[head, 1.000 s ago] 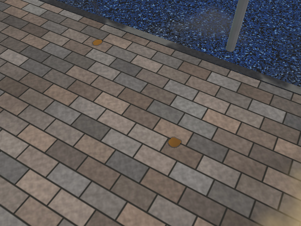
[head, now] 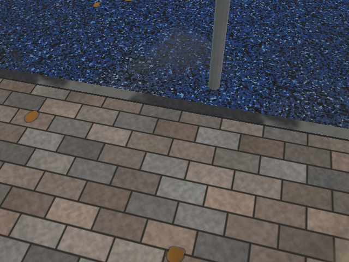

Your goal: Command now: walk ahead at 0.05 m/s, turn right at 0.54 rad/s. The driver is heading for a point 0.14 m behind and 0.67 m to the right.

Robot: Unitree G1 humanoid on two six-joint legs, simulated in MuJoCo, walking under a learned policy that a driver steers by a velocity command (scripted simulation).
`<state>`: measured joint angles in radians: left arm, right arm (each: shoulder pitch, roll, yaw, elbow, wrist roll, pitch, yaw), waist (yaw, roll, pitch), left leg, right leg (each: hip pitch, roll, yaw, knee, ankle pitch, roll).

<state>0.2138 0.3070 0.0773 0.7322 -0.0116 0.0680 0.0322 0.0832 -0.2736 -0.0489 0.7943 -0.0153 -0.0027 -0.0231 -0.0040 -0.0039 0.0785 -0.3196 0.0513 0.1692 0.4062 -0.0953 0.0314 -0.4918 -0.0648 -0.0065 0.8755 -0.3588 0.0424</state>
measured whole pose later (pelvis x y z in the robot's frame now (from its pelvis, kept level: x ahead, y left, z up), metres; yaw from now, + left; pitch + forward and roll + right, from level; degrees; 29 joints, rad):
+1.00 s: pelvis +0.35 -0.11 -0.01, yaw -35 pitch +2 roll +2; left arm 0.08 0.28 0.06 0.60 -0.02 -0.03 -0.05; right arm 0.34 -0.30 -0.07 0.90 0.02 -0.07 0.00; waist -0.10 -0.03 0.05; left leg 0.11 0.00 0.20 0.22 -0.37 -0.02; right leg -0.67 -0.07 -0.02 0.67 -0.04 -0.04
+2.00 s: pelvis +0.57 -0.40 +0.00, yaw -70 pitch +3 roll +2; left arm 0.15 0.30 0.06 0.60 -0.02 0.01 -0.03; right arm 0.32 -0.35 -0.08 0.79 0.02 -0.03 0.01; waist -0.08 0.00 -0.02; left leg -0.15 0.11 0.16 0.45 -0.32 -0.06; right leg -0.38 -0.04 -0.04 0.58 -0.27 -0.05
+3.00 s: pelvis +0.58 -0.63 +0.00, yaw -77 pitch -1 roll +0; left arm 0.25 0.22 0.03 0.90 0.01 0.00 0.03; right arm 0.13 -0.25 -0.02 0.97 -0.01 0.01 -0.01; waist -0.02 0.01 0.04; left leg -0.26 0.04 0.00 0.51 -0.23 -0.04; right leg -0.15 0.02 0.05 0.52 -0.34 0.00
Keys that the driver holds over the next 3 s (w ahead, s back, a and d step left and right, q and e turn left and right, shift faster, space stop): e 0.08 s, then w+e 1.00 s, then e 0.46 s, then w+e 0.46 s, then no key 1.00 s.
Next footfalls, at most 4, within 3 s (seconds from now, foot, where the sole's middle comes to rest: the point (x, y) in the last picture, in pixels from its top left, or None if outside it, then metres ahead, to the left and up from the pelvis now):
0.10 right None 0.06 -0.13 -0.77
0.60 left None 0.31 0.06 -0.77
1.06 right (275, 252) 0.47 -0.33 -0.77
1.54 left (261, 189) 0.73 -0.31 -0.77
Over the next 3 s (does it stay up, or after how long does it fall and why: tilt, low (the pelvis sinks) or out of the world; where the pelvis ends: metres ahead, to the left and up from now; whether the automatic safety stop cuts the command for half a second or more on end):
stays up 0.58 -0.63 0.00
